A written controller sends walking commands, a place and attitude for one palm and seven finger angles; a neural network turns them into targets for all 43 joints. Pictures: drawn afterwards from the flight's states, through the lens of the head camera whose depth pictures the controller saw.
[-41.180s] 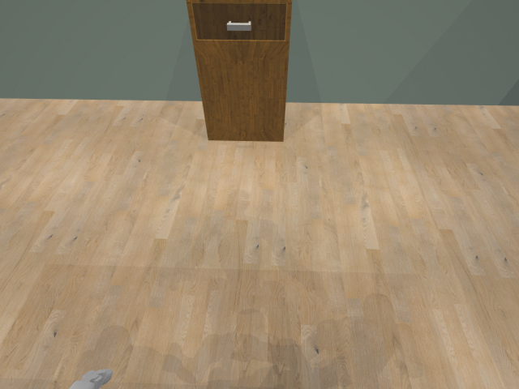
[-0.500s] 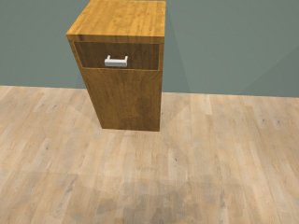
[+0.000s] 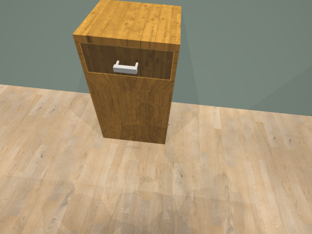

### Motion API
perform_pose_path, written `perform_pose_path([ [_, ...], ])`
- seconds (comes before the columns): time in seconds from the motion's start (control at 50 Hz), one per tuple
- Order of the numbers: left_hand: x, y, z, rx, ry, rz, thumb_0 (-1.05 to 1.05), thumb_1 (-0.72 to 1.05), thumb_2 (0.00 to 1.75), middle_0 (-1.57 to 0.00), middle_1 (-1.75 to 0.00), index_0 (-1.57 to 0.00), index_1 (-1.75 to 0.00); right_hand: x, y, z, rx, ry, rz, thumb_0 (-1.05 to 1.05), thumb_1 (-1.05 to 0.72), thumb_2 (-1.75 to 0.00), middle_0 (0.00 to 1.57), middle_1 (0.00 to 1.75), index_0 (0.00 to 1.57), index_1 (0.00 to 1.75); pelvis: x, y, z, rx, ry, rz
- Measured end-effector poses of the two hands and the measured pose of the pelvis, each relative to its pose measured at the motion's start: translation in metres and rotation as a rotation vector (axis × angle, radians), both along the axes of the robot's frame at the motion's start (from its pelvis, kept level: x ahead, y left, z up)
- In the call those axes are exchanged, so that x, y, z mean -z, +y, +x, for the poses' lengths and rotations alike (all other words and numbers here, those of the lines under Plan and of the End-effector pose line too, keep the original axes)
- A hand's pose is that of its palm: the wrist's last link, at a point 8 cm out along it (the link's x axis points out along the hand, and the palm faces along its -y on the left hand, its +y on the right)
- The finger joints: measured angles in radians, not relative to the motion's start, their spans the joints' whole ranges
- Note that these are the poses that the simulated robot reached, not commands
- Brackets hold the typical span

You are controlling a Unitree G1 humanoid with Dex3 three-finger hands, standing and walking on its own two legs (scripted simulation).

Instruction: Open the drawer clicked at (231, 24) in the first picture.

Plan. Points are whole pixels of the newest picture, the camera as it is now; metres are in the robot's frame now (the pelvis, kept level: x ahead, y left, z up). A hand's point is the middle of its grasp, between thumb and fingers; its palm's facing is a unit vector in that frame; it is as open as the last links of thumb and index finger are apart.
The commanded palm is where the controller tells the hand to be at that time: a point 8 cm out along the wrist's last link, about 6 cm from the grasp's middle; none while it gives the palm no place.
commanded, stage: take the last steps up to it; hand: left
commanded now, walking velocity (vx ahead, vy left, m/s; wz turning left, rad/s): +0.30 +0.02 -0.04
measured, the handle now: (126, 66) +0.82 +0.20 -0.06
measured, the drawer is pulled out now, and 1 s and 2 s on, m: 0.00 0.00 0.00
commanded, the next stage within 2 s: come to a stop and stand still in 0.58 s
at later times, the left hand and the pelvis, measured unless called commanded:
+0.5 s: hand (114, 186) +0.29 +0.16 -0.17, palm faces -0.02 -0.98 -0.20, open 7.4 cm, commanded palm none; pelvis +0.17 -0.02 -0.02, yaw +1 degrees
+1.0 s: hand (110, 175) +0.32 +0.18 -0.17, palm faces +0.02 -0.98 -0.21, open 7.4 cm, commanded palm none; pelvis +0.29 -0.01 +0.01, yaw -2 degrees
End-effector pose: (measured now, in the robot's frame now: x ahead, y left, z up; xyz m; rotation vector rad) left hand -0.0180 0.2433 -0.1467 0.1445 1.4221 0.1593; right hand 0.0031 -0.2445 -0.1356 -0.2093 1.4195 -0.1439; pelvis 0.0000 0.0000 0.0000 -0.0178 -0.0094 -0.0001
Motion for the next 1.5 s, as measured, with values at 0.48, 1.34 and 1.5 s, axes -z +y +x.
perform_pose_path([
  [0.48, -0.001, -0.030, 0.293, 0.102, -0.267, 0.006, 0.00, 0.91, 0.90, -0.19, -0.30, -0.19, -0.30, 0.015, 0.043, 0.038, 0.181, 0.290, 0.122, 0.00, -0.90, -0.90, 0.20, 0.30, 0.21, 0.30, 0.017, -0.017, 0.168, -0.005, 0.011, 0.028],
  [1.34, -0.032, -0.063, 0.372, 0.084, -0.157, 0.112, 0.00, 0.90, 0.90, -0.20, -0.30, -0.20, -0.30, 0.011, -0.094, 0.315, 0.072, -0.066, -0.005, 0.00, -0.91, -0.90, 0.20, 0.30, 0.20, 0.30, -0.003, -0.072, 0.283, 0.026, 0.011, 0.048],
  [1.5, -0.017, -0.076, 0.356, 0.033, -0.164, 0.017, 0.00, 0.90, 0.90, -0.20, -0.30, -0.20, -0.30, -0.005, -0.078, 0.304, 0.028, -0.052, -0.020, 0.00, -0.91, -0.90, 0.20, 0.30, 0.20, 0.30, -0.007, -0.065, 0.280, 0.006, 0.023, 0.042],
])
